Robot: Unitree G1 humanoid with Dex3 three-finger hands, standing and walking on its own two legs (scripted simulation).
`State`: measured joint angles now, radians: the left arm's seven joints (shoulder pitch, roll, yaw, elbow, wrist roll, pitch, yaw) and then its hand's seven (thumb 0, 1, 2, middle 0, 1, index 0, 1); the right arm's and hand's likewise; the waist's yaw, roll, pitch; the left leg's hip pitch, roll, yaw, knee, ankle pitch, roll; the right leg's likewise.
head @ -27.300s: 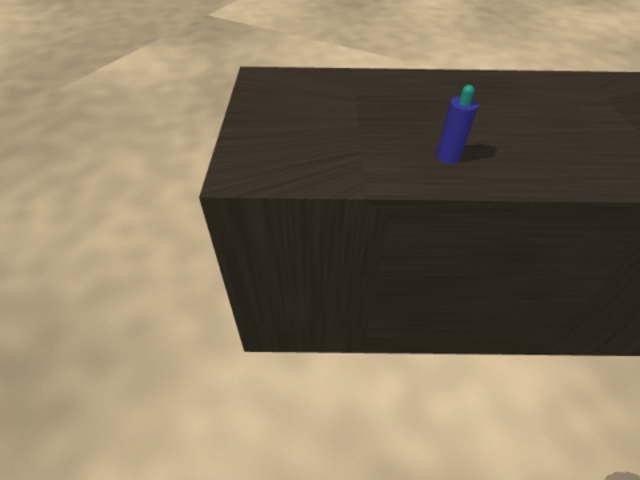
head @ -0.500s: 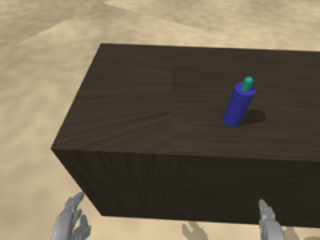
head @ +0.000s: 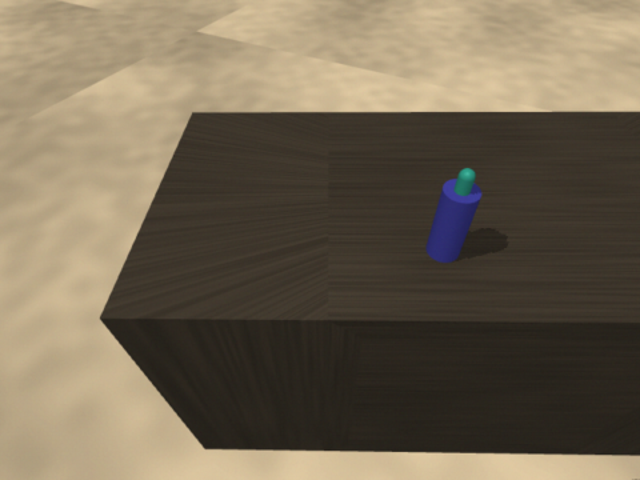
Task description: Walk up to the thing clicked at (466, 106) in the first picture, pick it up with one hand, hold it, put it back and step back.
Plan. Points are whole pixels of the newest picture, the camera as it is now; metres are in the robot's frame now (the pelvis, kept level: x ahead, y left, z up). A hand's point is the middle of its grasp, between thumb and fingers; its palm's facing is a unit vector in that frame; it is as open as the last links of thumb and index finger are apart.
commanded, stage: stand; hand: right
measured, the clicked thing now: (454, 214) +0.50 -0.19 +0.04
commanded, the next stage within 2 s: none
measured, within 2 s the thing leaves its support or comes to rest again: neither
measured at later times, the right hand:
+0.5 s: hand out of the picture +0.02 -0.24 -0.13, palm faces +0.00 +0.94 -0.34, open 7.6 cm
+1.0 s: hand out of the picture +0.04 -0.23 -0.13, palm faces -0.01 +0.94 -0.33, open 7.4 cm
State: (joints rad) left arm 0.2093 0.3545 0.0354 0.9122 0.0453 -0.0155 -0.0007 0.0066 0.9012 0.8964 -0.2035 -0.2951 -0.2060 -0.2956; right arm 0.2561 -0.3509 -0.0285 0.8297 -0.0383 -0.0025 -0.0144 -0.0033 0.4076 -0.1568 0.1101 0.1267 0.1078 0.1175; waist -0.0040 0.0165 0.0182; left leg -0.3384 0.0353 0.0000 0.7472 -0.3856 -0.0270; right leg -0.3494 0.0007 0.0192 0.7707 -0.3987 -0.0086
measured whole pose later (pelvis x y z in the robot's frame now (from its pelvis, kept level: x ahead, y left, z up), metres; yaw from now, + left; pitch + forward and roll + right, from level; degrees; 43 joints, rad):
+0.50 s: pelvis -0.02 +0.01 +0.03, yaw -1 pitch -5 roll +0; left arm 0.15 0.33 0.01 1.12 0.02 -0.01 -0.01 0.00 0.90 0.90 -0.20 -0.30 -0.21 -0.30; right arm 0.19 -0.33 0.00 1.12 -0.02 -0.02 -0.01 0.01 -0.85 -0.89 0.21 0.30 0.20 0.29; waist -0.01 -0.01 0.06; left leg -0.14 0.03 0.02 0.41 -0.19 -0.02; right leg -0.14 0.00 0.03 0.41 -0.18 0.01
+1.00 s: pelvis -0.02 +0.02 +0.03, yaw -1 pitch -4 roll +0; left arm 0.16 0.34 0.00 1.16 0.02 -0.01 -0.01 0.00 0.90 0.90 -0.20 -0.30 -0.21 -0.30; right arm 0.13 -0.34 0.00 1.15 -0.01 -0.01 0.01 0.01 -0.91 -0.90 0.21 0.30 0.21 0.30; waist 0.00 0.00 0.06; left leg -0.13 0.02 0.03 0.36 -0.17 -0.01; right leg -0.14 -0.01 0.04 0.37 -0.16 0.02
